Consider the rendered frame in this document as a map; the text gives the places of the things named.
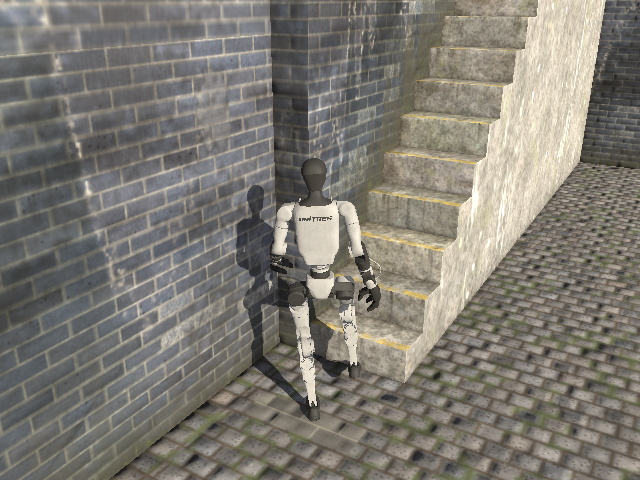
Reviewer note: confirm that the robot right hand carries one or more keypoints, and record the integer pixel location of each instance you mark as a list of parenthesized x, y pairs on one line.
[(375, 296)]

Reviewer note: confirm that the robot left foot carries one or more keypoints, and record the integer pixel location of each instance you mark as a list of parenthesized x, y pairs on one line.
[(313, 412)]

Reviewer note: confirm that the right robot thigh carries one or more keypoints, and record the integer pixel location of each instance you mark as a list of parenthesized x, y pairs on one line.
[(344, 288)]

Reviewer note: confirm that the robot left hand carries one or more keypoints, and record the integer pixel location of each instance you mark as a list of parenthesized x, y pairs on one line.
[(285, 262)]

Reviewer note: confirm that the left robot upper arm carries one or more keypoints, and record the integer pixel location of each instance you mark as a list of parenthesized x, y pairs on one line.
[(284, 214)]

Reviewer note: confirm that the left robot forearm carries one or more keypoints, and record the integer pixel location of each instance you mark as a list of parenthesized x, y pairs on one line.
[(274, 259)]

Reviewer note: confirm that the right robot forearm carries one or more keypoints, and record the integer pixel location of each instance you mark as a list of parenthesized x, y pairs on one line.
[(365, 269)]

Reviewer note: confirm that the right robot upper arm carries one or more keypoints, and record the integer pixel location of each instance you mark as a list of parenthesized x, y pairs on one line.
[(348, 210)]

